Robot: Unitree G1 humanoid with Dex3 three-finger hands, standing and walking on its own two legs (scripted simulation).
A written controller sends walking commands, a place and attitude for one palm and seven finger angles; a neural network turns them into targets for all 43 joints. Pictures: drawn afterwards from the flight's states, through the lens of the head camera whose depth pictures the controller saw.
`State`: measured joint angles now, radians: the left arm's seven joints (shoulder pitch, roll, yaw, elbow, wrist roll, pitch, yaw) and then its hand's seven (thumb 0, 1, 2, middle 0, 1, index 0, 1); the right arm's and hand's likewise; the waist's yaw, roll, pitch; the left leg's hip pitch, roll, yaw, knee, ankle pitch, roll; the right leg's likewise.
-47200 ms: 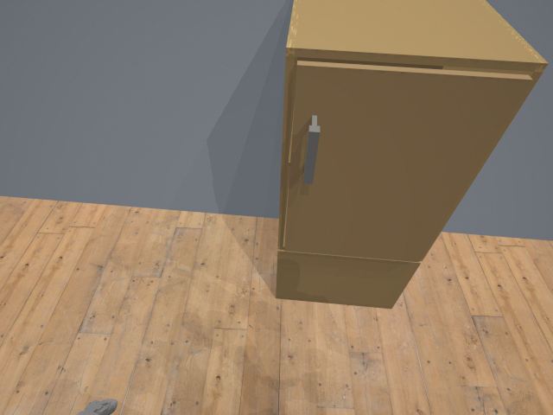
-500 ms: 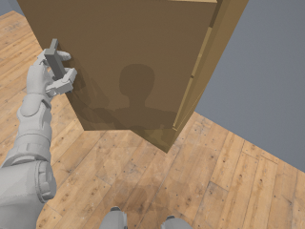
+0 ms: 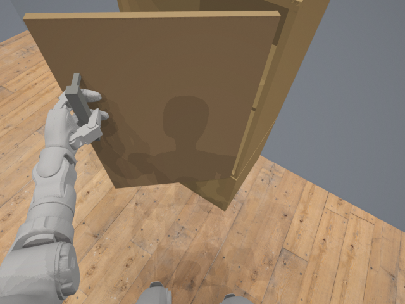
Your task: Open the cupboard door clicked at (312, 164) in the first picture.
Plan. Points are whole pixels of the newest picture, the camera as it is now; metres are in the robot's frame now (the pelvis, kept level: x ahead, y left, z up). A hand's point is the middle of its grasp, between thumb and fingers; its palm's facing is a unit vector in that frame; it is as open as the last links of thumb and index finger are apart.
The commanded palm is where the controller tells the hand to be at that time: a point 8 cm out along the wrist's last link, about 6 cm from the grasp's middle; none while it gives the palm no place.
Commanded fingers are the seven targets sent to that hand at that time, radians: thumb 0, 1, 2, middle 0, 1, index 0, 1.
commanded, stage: pull the door open along its arc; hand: left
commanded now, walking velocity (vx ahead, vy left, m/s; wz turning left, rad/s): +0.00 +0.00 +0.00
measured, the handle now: (86, 108) +0.49 +0.22 +0.08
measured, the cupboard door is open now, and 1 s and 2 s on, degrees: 41 76 77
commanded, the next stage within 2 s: open thumb and fingers to let go in 0.66 s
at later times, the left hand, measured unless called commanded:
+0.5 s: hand (131, 206) +0.28 +0.11 +0.09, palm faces +0.32 -0.95 +0.06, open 6.1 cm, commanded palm +0.22 +0.19 +0.09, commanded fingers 0.00 0.90 0.90 -0.40 -1.35 -0.40 -1.35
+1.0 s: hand (148, 219) +0.25 +0.08 +0.09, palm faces +0.44 -0.90 +0.01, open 7.0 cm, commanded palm +0.21 +0.12 +0.09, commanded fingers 0.00 -0.01 0.51 -0.34 -1.25 -0.34 -1.25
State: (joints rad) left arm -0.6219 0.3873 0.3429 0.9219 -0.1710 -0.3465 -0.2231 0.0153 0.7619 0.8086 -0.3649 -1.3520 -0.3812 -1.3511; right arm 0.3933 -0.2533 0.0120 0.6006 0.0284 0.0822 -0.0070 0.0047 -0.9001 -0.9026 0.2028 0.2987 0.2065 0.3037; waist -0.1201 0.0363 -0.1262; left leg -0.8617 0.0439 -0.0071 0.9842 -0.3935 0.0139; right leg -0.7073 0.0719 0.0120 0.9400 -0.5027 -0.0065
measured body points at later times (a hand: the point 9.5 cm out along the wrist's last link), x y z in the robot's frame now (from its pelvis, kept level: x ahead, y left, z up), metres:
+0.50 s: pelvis +0.01 -0.03 +0.01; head +0.02 -0.04 +0.46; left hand +0.25 +0.16 +0.09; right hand +0.21 -0.23 -0.06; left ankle +0.04 +0.11 -0.68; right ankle -0.03 -0.12 -0.68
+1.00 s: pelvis +0.01 -0.06 +0.01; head +0.02 -0.09 +0.46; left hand +0.22 +0.13 +0.09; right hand +0.18 -0.29 -0.10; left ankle +0.04 +0.11 -0.68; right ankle -0.03 -0.12 -0.68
